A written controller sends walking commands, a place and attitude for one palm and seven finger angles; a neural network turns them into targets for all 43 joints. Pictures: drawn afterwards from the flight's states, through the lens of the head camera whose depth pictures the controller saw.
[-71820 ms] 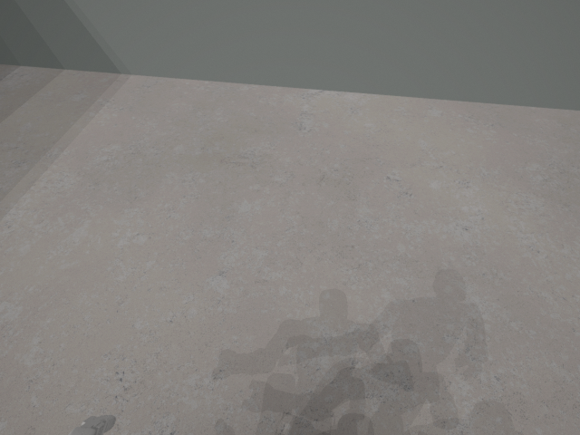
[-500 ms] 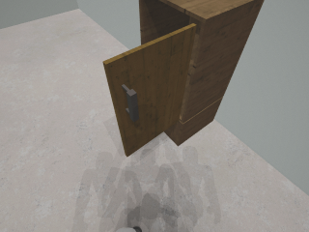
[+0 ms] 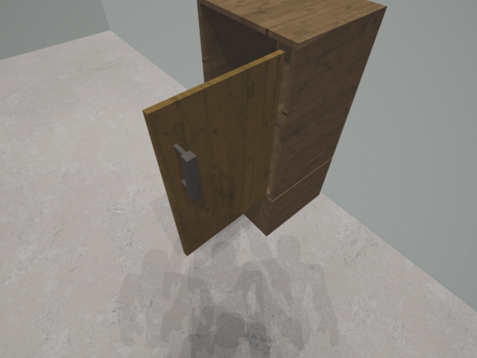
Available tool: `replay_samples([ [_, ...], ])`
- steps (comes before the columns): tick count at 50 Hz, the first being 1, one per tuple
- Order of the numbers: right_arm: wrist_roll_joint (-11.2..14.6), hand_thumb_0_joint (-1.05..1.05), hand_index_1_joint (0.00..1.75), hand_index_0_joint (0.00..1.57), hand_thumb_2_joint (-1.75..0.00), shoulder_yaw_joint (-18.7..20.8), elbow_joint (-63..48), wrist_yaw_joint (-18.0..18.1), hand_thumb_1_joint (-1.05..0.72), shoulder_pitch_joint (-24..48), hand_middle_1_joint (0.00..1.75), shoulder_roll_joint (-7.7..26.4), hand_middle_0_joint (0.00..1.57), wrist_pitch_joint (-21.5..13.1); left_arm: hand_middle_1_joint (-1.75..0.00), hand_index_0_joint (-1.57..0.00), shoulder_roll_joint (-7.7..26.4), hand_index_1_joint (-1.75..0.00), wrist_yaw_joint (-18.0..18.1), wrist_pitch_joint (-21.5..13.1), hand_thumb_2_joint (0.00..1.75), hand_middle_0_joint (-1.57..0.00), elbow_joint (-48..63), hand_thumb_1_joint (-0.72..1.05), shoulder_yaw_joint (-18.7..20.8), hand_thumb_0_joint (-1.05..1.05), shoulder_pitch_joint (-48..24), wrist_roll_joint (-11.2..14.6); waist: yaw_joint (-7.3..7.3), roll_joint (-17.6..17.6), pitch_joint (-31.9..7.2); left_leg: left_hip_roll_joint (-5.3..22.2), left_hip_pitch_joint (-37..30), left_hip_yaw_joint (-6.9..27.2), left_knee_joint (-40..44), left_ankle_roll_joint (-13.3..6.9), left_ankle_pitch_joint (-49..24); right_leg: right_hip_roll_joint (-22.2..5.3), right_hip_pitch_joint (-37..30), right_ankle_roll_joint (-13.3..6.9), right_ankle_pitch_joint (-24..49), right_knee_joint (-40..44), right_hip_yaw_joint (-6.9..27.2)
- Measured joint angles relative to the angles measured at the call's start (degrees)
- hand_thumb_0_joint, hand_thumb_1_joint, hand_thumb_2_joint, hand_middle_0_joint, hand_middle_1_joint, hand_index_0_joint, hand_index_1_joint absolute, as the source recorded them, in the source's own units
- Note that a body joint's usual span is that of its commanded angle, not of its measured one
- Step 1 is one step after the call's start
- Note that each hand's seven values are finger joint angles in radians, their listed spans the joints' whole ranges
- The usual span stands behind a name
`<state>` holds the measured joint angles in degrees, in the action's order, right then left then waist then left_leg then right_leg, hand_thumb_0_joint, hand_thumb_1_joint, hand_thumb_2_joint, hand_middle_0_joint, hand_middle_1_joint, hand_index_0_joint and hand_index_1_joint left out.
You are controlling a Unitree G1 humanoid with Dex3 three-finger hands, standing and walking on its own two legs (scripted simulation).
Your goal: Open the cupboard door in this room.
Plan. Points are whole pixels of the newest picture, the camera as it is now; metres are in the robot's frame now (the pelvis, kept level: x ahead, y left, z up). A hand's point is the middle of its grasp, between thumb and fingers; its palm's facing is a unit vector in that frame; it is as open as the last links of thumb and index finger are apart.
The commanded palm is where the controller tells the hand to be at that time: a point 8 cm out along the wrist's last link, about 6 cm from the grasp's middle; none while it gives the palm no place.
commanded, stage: look to check the result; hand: left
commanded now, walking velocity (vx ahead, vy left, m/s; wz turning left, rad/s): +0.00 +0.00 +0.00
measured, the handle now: (186, 172) +0.51 +0.14 -0.03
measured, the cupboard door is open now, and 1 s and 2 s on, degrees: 92 92 92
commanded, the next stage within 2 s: stand and wait in 0.50 s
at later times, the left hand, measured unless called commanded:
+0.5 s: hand out of the picture +0.01 +0.21 -0.17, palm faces +0.00 -0.96 -0.28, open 7.4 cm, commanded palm none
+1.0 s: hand out of the picture +0.04 +0.21 -0.17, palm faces -0.01 -0.96 -0.28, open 7.4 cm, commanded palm none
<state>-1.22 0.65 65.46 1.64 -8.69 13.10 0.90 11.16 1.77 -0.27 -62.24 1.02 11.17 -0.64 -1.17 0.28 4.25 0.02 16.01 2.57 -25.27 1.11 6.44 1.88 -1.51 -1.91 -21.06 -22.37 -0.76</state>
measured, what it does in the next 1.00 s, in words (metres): stands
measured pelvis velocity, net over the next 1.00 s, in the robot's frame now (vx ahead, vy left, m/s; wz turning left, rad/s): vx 0.01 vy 0.00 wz -0.01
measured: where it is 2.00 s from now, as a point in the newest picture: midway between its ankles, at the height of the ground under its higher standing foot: outside the picture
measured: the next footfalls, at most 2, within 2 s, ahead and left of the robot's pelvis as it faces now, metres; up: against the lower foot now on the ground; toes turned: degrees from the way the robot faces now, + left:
none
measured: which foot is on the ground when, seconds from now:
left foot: down 0.00-1.00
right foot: down 0.00-1.00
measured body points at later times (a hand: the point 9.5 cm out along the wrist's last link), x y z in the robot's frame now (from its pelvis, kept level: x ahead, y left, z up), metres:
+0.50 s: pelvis +0.00 +0.00 +0.00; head +0.03 -0.01 +0.45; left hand +0.01 +0.26 -0.15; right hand +0.05 -0.25 -0.16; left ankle +0.08 +0.13 -0.74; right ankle -0.09 -0.10 -0.74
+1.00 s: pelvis +0.01 +0.00 +0.00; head +0.03 +0.00 +0.45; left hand +0.04 +0.26 -0.15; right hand +0.06 -0.26 -0.15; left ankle +0.08 +0.13 -0.74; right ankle -0.09 -0.10 -0.74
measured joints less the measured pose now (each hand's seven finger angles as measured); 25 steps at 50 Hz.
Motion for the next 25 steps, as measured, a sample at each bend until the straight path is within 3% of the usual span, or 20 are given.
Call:
replay_samples([
  [25,0.32,0.00,0.30,0.20,-0.90,-0.01,0.22,-0.13,-0.91,1.37,0.30,-0.02,0.20,0.05,-0.30,-0.20,1.90,-0.30,-0.03,0.20,0.89,-0.20,-2.50,0.90,0.00,0.00,3.08,0.02,0.97,0.31,1.10,-0.26,-0.94,-0.68,1.69,-0.21,-0.46,-0.50,-0.60,0.16,0.50,1.38,0.54],
])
